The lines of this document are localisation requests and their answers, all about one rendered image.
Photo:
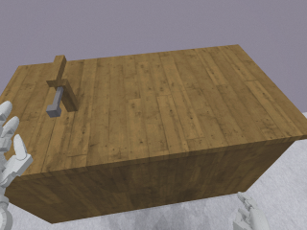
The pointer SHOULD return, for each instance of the robot left hand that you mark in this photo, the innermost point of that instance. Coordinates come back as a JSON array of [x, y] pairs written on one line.
[[19, 162]]

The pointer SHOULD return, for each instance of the robot right hand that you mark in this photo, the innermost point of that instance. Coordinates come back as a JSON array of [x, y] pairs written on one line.
[[254, 219]]

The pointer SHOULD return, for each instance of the counter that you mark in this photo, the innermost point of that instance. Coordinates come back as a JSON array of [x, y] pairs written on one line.
[[145, 130]]

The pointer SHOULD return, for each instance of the left robot forearm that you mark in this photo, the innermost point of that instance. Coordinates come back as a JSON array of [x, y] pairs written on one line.
[[6, 220]]

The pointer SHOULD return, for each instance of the tap lever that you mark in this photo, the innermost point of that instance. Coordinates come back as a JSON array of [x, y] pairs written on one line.
[[53, 110]]

